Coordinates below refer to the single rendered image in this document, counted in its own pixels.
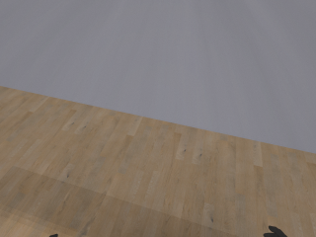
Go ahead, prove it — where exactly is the robot right hand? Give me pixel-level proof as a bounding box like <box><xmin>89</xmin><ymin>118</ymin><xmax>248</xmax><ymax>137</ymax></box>
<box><xmin>264</xmin><ymin>225</ymin><xmax>287</xmax><ymax>237</ymax></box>

